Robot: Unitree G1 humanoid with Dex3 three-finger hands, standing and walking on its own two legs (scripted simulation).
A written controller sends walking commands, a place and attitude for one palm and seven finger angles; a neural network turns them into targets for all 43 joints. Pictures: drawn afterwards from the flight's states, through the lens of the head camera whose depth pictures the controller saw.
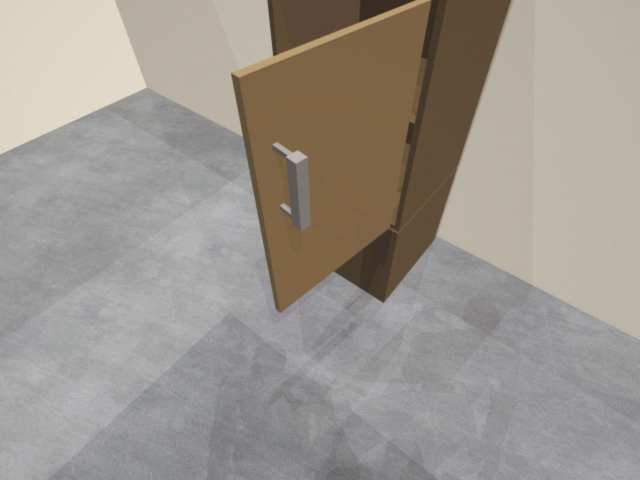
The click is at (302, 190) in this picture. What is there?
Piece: cupboard door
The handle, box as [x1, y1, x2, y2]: [272, 142, 310, 230]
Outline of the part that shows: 276,142 272,144 273,150 286,159 290,197 290,206 288,207 283,203 280,205 280,209 292,219 293,225 298,229 302,230 310,224 307,157 297,150 292,153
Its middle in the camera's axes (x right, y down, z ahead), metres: -0.05 -0.08 +0.65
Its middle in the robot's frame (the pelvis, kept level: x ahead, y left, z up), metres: +0.55 +0.08 +0.04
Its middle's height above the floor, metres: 0.82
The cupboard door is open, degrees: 82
